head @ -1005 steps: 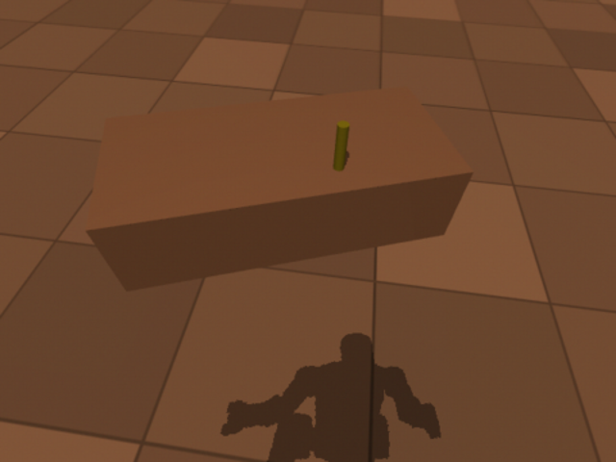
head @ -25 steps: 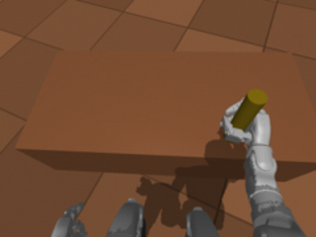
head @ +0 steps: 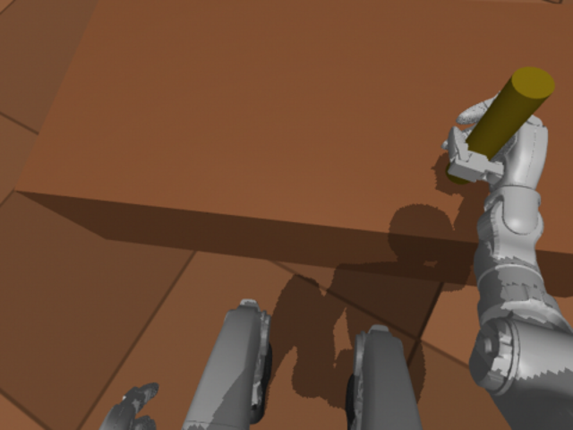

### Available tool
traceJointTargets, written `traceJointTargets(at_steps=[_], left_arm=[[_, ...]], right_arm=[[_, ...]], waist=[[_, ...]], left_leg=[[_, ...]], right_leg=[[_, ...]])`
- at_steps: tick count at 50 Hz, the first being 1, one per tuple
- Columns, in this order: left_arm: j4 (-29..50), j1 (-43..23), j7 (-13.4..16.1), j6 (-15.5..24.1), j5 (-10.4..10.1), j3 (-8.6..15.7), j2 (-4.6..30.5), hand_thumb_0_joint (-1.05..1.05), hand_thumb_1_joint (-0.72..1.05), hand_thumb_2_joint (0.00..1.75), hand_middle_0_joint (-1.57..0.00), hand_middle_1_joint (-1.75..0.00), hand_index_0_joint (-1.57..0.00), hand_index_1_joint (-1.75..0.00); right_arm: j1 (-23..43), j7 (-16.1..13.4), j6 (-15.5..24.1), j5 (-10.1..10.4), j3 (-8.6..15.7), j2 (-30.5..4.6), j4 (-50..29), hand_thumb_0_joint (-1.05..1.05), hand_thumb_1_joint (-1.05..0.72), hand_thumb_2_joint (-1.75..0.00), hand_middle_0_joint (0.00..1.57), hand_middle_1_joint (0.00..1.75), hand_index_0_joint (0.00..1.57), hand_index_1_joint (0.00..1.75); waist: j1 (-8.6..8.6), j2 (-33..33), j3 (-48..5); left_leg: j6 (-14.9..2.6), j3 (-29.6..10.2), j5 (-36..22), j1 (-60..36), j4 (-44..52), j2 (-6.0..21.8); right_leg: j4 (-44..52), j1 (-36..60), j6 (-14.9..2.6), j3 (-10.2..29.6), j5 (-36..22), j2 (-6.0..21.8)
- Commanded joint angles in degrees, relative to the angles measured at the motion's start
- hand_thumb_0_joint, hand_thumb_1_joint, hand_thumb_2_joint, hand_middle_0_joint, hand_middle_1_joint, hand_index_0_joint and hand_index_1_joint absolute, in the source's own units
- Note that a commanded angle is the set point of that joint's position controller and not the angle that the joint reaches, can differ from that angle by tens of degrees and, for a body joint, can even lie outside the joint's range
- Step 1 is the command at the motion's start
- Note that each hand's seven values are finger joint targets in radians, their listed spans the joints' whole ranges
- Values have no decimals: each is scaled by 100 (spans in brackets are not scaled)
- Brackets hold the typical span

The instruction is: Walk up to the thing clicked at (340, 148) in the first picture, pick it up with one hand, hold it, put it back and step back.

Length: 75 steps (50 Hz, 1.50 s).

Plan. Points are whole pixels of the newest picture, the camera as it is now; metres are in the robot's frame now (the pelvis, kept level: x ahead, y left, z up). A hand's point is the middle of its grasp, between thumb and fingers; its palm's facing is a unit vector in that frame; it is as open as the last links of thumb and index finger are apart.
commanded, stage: crouch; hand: right
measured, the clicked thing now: (488, 136) +0.49 -0.19 +0.04
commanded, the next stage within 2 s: lower in 0.44 s
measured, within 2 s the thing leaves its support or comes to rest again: rests again in 1.44 s
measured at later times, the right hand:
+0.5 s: hand (454, 146) +0.52 -0.18 -0.03, palm faces +0.11 +0.99 -0.01, open 5.1 cm
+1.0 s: hand (436, 164) +0.53 -0.17 -0.10, palm faces +0.10 +0.99 -0.03, open 5.1 cm
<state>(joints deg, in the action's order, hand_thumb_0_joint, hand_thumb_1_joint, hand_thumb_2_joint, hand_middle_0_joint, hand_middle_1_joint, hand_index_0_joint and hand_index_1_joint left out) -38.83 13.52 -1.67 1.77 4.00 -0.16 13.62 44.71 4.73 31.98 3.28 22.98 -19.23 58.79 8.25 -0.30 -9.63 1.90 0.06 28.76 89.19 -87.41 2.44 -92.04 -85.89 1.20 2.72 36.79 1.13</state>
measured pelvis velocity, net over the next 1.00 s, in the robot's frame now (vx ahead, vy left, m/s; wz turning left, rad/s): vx -0.01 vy -0.01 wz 0.00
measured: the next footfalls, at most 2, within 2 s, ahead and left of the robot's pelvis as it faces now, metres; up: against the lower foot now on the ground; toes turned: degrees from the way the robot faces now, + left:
none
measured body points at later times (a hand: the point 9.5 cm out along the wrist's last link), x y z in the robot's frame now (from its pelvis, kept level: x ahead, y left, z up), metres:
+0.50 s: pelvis +0.00 +0.00 -0.04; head +0.20 -0.02 +0.36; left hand +0.05 +0.28 -0.16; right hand +0.51 -0.23 -0.03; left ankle +0.09 +0.14 -0.54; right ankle +0.04 -0.13 -0.54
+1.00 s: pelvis -0.01 -0.01 -0.10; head +0.22 -0.03 +0.29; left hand +0.04 +0.28 -0.22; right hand +0.52 -0.23 -0.10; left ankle +0.09 +0.14 -0.54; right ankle +0.04 -0.13 -0.54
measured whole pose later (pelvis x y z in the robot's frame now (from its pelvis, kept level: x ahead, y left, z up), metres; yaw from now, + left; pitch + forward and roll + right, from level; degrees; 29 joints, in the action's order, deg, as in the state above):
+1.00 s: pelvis -0.01 -0.01 -0.10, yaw +0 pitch +37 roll +3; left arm -37.8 12.4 -2.5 -0.5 5.5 -0.3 16.5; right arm 55.6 4.0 29.0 -0.2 23.8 -24.3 61.4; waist 10.8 -1.1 -8.1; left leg 2.6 -0.3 32.6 111.1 -106.8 3.5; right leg -112.5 -108.3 1.2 4.1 41.3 -0.7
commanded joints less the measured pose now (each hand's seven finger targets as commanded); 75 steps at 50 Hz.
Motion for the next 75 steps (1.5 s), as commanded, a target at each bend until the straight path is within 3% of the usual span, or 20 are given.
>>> traceJointTargets(at_steps=[1,5,6,9,12,14,16,18,21,23,26,28,35,45,54,58,66,67,69,75], left_arm=[[310,775,89,105,-1,428,1123,0,91,89,-20,-30,-20,-30],[299,807,104,111,-4,450,1210,0,91,89,-20,-30,-21,-30],[324,857,113,104,-20,432,1217,0,92,89,-20,-31,-21,-30],[264,893,127,136,-27,435,1257,0,92,89,-20,-31,-21,-30],[255,927,126,112,-24,420,1259,0,91,89,-20,-31,-21,-30],[242,908,122,114,-9,410,1248,0,91,89,-20,-31,-21,-30],[262,993,118,78,14,426,1278,0,91,89,-20,-31,-21,-30],[273,945,116,61,5,431,1285,0,91,89,-20,-31,-21,-30],[244,1051,110,29,19,438,1291,0,90,90,-20,-30,-20,-30],[245,1008,114,19,30,460,1325,0,91,90,-20,-31,-21,-30],[223,1042,105,-36,22,475,1323,0,90,90,-20,-31,-21,-30],[212,990,97,-17,28,464,1314,0,90,90,-20,-30,-20,-30],[201,1025,24,-43,79,412,1291,0,91,89,-20,-30,-21,-30],[242,1158,-25,-155,140,472,1488,0,90,90,-20,-30,-20,-30],[117,1166,-11,-229,104,437,1511,0,91,89,-20,-30,-21,-30],[173,1196,-16,-275,99,428,1538,0,92,88,-20,-30,-21,-30],[213,1237,-24,-324,99,397,1591,0,91,88,-20,-30,-21,-30],[201,1209,-28,-306,88,392,1603,0,91,89,-21,-30,-21,-30],[208,1287,-22,-319,88,404,1625,0,90,89,-21,-30,-21,-30],[140,1294,-1,-332,95,396,1641,0,90,89,-21,-30,-21,-30]], right_arm=[[2746,11,457,-77,61,-1459,-1264,0,-65,-134,142,144,142,144],[2816,129,263,-41,-163,-1166,-724,0,-62,-132,140,143,140,143],[3208,86,302,4,187,-1697,-1253,0,-62,-133,140,142,140,143],[3019,110,176,70,-7,-1380,-914,0,-64,-134,141,144,141,144],[3133,46,196,0,230,-1865,-1172,0,-65,-132,139,141,139,141],[2821,78,139,17,-50,-1253,-672,0,-64,-131,139,141,139,141],[3318,19,248,-37,361,-1997,-1446,0,-67,-135,142,144,142,144],[3024,62,158,-27,92,-1501,-1070,0,-69,-134,141,143,141,143],[3162,17,193,-68,279,-1807,-1315,0,-70,-135,143,144,142,144],[3031,36,109,-55,60,-1418,-1072,0,-69,-134,141,143,141,143],[3413,-10,147,-94,212,-1768,-1473,0,-71,-135,142,144,142,144],[3152,15,54,-68,-24,-1292,-1026,0,-72,-134,141,143,141,143],[3035,9,169,-140,94,-1431,-544,0,-70,-132,140,141,140,141],[3968,-72,320,-238,160,-1805,-1408,0,-67,-134,140,143,140,143],[3574,-118,18,-314,28,-1552,-438,0,-69,-141,145,150,146,150],[3910,-159,32,-349,259,-1972,-615,0,-70,-140,145,150,146,150],[4243,-97,78,-379,266,-2129,-819,0,-69,-139,144,148,145,148],[4062,-61,11,-355,17,-1724,-417,0,-68,-139,143,148,143,148],[4397,-104,57,-375,276,-2199,-891,0,-66,-138,142,147,143,147],[4504,-119,7,-378,233,-2186,-975,0,-66,-138,141,147,142,147]], waist=[[90,-760,-3449],[252,-673,-3326],[180,-667,-3530],[225,-672,-3541],[68,-904,-3685],[233,-612,-3440],[71,-891,-3981],[195,-769,-3738],[146,-870,-4047],[251,-777,-3888],[209,-909,-4024],[339,-725,-3693],[313,-691,-3451],[388,-1304,-4466],[492,-928,-3769],[451,-866,-3839],[504,-1049,-3947],[613,-971,-3758],[522,-1043,-4140],[547,-1118,-4075]], left_leg=[[-375,77,-698,-2028,760,-128],[-368,107,-402,-1876,710,-128],[-352,98,-400,-1964,704,-119],[-364,114,-557,-1817,564,-125],[-396,120,-656,-1790,430,-119],[-395,153,-775,-1687,331,-137],[-415,97,-1071,-1854,218,-124],[-412,133,-1015,-1688,194,-132],[-418,102,-1279,-1870,69,-114],[-409,126,-1219,-1680,53,-126],[-410,138,-1133,-1573,8,-114],[-402,158,-1010,-1440,-21,-111],[-401,128,-1031,-1072,-466,-92],[-403,187,-1128,-656,-1016,-41],[-374,250,-649,-269,-1174,-13],[-357,210,-542,-295,-1255,-4],[-369,239,-447,-34,-1476,8],[-351,257,-352,53,-1445,16],[-352,219,-445,-153,-1489,20],[-359,224,-423,6,-1576,26]], right_leg=[[1207,1443,-194,-41,-932,-102],[1067,1111,-219,-23,-571,-111],[1030,1051,-235,-29,-552,-109],[849,1030,-225,-51,-763,-105],[818,1021,-201,-58,-923,-112],[693,808,-203,-30,-1044,-108],[596,970,-196,-67,-1355,-105],[567,925,-190,-49,-1323,-109],[451,914,-185,-81,-1533,-107],[388,890,-191,-61,-1502,-109],[383,973,-182,-43,-1470,-110],[326,689,-195,-35,-1270,-122],[-118,-16,-209,-86,-1240,-135],[-531,533,-136,-31,-1610,-140],[-726,-300,-166,-70,-949,-188],[-866,-591,-208,-134,-768,-206],[-1007,-703,-200,-124,-703,-217],[-1029,-778,-212,-121,-557,-228],[-1094,-740,-217,-157,-629,-223],[-1193,-841,-211,-152,-614,-227]])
